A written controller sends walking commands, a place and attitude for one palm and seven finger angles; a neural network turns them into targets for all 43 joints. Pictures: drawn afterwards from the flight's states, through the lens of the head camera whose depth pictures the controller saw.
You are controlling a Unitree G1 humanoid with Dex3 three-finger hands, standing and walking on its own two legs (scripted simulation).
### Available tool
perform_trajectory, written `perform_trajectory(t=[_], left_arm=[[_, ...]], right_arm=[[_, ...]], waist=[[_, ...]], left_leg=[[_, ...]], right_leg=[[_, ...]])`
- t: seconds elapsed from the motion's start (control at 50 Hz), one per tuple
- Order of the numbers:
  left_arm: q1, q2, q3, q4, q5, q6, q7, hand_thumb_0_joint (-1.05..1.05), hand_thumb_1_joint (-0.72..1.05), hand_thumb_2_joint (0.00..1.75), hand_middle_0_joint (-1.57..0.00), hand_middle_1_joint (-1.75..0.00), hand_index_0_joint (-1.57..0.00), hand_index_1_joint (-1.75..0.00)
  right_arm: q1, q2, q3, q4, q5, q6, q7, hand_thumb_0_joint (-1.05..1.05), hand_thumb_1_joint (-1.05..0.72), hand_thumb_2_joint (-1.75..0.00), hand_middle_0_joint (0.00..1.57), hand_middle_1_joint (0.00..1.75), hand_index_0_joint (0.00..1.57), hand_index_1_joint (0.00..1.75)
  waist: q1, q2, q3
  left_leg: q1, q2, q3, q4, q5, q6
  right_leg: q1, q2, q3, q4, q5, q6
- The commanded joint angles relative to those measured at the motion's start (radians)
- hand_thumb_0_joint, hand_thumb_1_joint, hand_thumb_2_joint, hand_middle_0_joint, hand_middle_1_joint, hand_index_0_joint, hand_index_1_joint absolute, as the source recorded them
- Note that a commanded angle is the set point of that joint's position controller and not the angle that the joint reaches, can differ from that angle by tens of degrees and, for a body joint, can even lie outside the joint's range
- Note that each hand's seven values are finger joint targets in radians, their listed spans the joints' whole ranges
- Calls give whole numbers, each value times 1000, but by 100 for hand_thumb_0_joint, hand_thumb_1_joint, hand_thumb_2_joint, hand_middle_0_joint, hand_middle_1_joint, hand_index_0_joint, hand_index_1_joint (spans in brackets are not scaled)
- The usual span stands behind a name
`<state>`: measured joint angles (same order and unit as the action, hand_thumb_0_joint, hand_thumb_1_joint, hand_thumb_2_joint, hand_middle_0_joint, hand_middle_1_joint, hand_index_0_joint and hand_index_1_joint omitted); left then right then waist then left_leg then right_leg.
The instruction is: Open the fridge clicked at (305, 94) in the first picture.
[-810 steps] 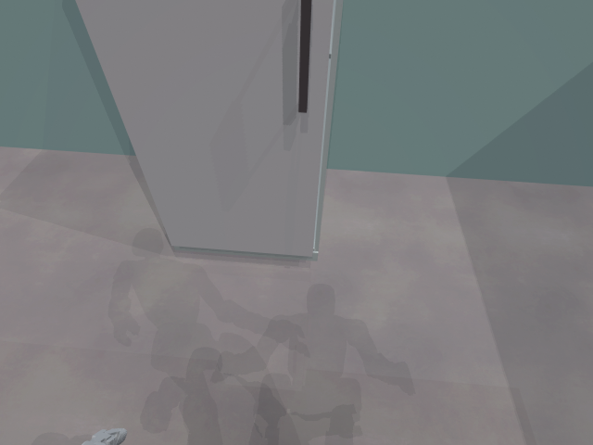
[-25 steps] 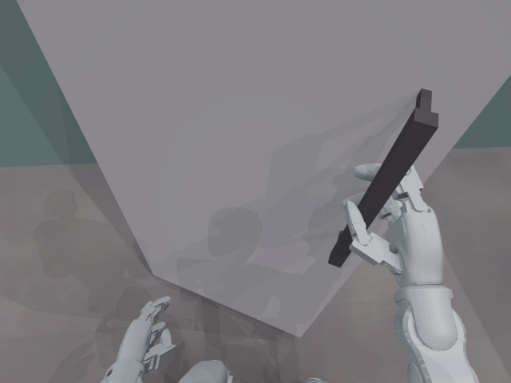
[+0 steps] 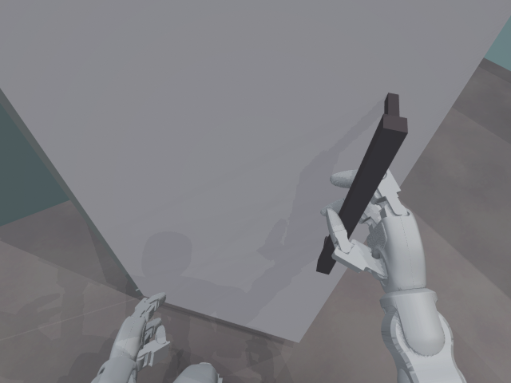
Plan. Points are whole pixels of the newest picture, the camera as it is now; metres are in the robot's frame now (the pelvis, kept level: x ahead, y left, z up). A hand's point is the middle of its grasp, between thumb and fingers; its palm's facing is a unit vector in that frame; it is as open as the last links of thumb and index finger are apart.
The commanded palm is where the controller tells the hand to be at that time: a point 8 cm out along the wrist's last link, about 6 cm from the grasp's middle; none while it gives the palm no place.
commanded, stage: walk backward, drawing the door open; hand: right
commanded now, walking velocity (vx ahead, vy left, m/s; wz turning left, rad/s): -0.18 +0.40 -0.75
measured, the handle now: (349, 204) +0.32 -0.08 +0.16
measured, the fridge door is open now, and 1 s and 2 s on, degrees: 47 83 79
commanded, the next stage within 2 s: stop walking and hold the door back in 0.76 s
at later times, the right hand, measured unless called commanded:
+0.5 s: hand (258, 374) +0.12 +0.02 +0.16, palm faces +0.33 +0.93 -0.18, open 6.7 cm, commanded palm +0.07 -0.02 +0.16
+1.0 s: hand out of the picture +0.02 +0.14 +0.16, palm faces +0.72 +0.66 -0.20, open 6.4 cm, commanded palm -0.02 +0.08 +0.15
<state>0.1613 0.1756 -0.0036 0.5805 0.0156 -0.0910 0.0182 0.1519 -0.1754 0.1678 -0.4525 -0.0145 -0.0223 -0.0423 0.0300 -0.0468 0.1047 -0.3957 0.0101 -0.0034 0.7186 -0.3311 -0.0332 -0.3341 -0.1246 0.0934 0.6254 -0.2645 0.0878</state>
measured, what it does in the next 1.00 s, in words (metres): steps to the left, turning right: left foot, then right foot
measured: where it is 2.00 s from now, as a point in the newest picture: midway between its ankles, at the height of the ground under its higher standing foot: outside the picture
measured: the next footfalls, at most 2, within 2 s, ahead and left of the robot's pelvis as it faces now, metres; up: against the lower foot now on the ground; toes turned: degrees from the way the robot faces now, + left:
left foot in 0.02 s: +0.11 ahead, +0.16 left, +0.00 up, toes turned +2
right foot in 0.22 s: +0.00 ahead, -0.06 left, +0.00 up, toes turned -16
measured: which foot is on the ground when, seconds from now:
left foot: up 0.00-0.00, down 0.02-0.20, up 0.22-0.38, down 0.40-0.60, up 0.62-0.80, down 0.82-1.00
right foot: down 0.00-0.02, up 0.04-0.20, down 0.22-0.38, up 0.40-0.60, down 0.62-0.80, up 0.82-1.00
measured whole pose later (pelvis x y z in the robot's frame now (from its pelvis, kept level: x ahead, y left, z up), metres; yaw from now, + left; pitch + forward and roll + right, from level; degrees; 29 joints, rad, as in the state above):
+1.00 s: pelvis -0.10 +0.42 +0.01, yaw -45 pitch -3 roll -2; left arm 0.16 0.22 0.01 0.66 0.01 -0.07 0.09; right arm 0.10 -0.21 0.05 -0.30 0.03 -0.02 -0.08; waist -0.01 0.00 0.07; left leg -0.34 0.11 0.14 0.55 -0.17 0.02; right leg -0.47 0.00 -0.07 1.16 -0.52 0.03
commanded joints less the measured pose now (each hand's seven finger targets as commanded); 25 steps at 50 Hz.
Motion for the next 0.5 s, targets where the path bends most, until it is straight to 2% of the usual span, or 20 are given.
perform_trajectory(t=[0.0,0.02,0.04,0.06,0.1,0.14,0.16,0.18,0.2,0.22,0.24,0.28,0.3,0.32,0.34,0.36,0.38,0.4,0.42,0.48], left_arm=[[-150,53,43,-154,-33,-65,8,0,90,90,-20,-30,-20,-30],[-138,57,34,-140,-14,-53,14,0,90,90,-20,-30,-20,-30],[-154,64,49,-139,-29,-49,26,0,90,90,-20,-30,-20,-30],[-156,64,48,-142,-21,-51,35,0,90,90,-20,-30,-20,-30],[-141,57,31,-151,-19,-53,38,0,90,90,-20,-30,-20,-30],[-93,77,30,-150,-13,-54,43,0,90,90,-20,-30,-20,-30],[-79,108,35,-165,-5,-57,42,0,90,90,-20,-30,-20,-30],[-106,170,52,-187,16,-56,43,0,90,90,-20,-30,-20,-30],[-118,185,58,-186,19,-39,47,0,90,90,-20,-30,-20,-30],[-138,192,67,-175,-4,-38,20,0,90,90,-20,-30,-20,-30],[-191,174,63,-163,1,-35,15,0,90,90,-20,-30,-20,-30],[-220,160,56,-140,2,-38,16,0,90,90,-20,-30,-20,-30],[-177,145,58,-128,-2,-38,16,0,90,90,-20,-30,-20,-30],[-150,138,63,-128,-8,-42,16,0,90,90,-20,-30,-20,-30],[-128,113,66,-119,-18,-43,17,0,90,90,-20,-30,-20,-30],[-133,60,61,-127,-28,-47,20,0,90,90,-20,-30,-20,-30],[-138,57,56,-114,-22,-72,32,0,90,90,-20,-30,-20,-30],[-133,44,36,-117,1,-68,33,0,90,90,-20,-30,-20,-30],[-139,54,49,-111,-15,-71,44,0,90,90,-20,-30,-20,-30],[-137,51,36,-118,-14,-79,55,0,90,90,-20,-30,-20,-30]], right_arm=[[-232,-76,-108,-399,-2,-106,-37,0,-90,-90,45,140,45,140],[-217,-91,-145,-423,8,-108,-42,0,-90,-90,45,140,45,140],[-162,-89,-139,-385,7,-99,-28,0,-90,-90,45,140,45,140],[-176,-82,-132,-390,5,-99,-16,0,-90,-90,45,140,45,140],[-189,-40,-97,-386,14,-104,-12,0,-90,-90,45,140,45,140],[-214,-21,-71,-388,23,-102,-4,0,-90,-90,45,140,45,140],[-228,-12,-54,-380,24,-109,0,0,-90,-90,45,140,45,140],[-199,-8,-39,-333,4,-121,0,0,-90,-90,45,140,45,140],[-202,-48,-90,-308,-18,-144,-4,0,-90,-90,45,140,45,140],[-199,-3,-57,-332,2,-147,14,0,-90,-90,45,140,45,140],[-254,-44,-85,-425,3,-143,6,0,-90,-90,45,140,45,140],[-197,-47,-113,-390,4,-125,-18,0,-90,-90,45,140,45,140],[-130,-6,-95,-341,14,-113,-23,0,-90,-90,45,140,45,140],[-136,2,-92,-336,20,-110,-27,0,-90,-90,45,140,45,140],[-171,-23,-107,-353,15,-110,-33,0,-90,-90,45,140,45,140],[-178,-72,-137,-380,14,-102,-41,0,-90,-90,45,140,45,140],[-205,-141,-213,-391,4,-101,-53,0,-90,-90,45,140,45,140],[-210,-153,-227,-465,11,-101,-53,0,-90,-90,45,140,45,140],[-156,-128,-209,-416,16,-99,-37,0,-90,-90,45,140,45,140],[-156,-89,-169,-381,28,-110,-24,0,-90,-90,45,140,45,140]], waist=[[-43,394,-319],[-51,313,-350],[-40,312,-319],[-42,296,-282],[-19,250,-255],[22,156,-247],[43,-21,-221],[24,-270,-198],[13,-132,-247],[17,-96,-250],[-1,-183,-173],[-40,-228,-161],[-45,-213,-223],[-45,-172,-289],[-43,-27,-349],[-42,261,-353],[-58,341,-302],[-50,298,-318],[-37,281,-281],[-28,225,-260]], left_leg=[[191,297,-168,-423,86,177],[153,342,-92,-410,63,196],[122,328,-108,-391,70,211],[118,312,-64,-372,127,223],[112,271,63,-299,235,203],[-28,204,119,-92,166,144],[-247,135,124,142,4,86],[-348,42,39,423,-165,2],[-255,47,-104,532,-93,-30],[-151,25,-144,561,-52,-31],[-118,39,-121,496,-49,-30],[97,25,-64,223,-62,-11],[216,-18,-5,34,-109,1],[321,-40,45,-133,-91,15],[355,8,44,-315,-43,52],[307,208,-129,-451,-112,157],[200,343,-264,-462,48,268],[162,361,-166,-403,154,257],[162,319,-97,-355,275,247],[237,293,56,-246,597,235]], right_leg=[[-131,132,-173,412,-347,-58],[-119,98,-159,527,-359,-74],[-128,88,-168,621,-367,-70],[-134,74,-188,623,-377,-63],[-42,58,-219,390,-352,-66],[128,60,-184,51,-228,-81],[239,-107,91,-192,-100,-141],[230,-440,601,-389,112,-255],[169,-492,694,-433,141,-324],[37,-398,528,-444,-199,-282],[-77,-314,435,-414,-294,-255],[-178,-224,232,-365,-255,-195],[-137,-178,162,-336,-173,-160],[-115,-124,111,-286,-197,-129],[-79,-20,14,-134,-248,-91],[-125,118,-167,209,-273,-24],[-201,140,-158,503,-373,-23],[-200,101,-135,603,-375,-52],[-196,90,-160,653,-369,-53],[-127,59,-212,417,-359,-45]])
